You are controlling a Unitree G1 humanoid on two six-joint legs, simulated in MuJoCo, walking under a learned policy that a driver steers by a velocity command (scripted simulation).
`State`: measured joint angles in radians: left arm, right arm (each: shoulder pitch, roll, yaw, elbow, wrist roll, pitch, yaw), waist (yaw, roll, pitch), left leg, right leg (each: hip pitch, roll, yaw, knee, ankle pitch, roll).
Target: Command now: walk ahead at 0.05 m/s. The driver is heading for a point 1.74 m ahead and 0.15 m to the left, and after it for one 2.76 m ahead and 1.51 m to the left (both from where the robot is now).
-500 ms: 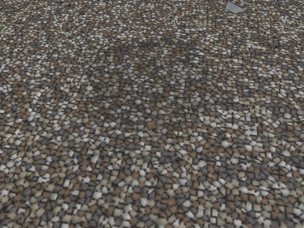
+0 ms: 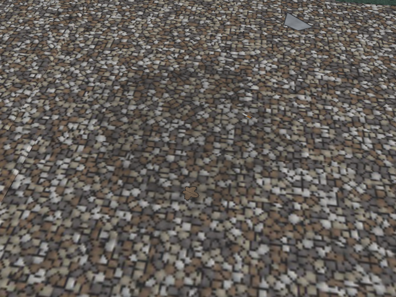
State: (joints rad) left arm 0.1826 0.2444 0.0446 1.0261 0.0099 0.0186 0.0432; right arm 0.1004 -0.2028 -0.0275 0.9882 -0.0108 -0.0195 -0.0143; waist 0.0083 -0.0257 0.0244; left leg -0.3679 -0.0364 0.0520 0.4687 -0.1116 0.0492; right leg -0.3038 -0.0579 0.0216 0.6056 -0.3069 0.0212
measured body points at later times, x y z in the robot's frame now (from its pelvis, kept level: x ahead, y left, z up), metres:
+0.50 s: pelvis +0.05 -0.02 +0.00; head +0.06 -0.02 +0.45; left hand +0.07 +0.22 -0.15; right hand +0.14 -0.28 -0.14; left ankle +0.09 +0.10 -0.73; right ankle +0.01 -0.14 -0.73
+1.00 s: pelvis +0.05 -0.02 +0.01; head +0.06 -0.02 +0.46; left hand +0.04 +0.22 -0.15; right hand +0.11 -0.27 -0.15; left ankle +0.09 +0.10 -0.73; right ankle +0.01 -0.14 -0.73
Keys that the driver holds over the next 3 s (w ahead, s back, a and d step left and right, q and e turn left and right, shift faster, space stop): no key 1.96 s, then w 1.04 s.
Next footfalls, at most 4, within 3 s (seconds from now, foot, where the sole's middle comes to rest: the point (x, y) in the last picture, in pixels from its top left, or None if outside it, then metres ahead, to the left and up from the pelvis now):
0.02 right None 0.05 -0.15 -0.77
2.70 right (244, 283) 0.54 -0.13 -0.77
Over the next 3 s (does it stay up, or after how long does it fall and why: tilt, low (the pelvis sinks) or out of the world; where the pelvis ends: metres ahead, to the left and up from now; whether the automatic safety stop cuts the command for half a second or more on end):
stays up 0.51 -0.05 0.02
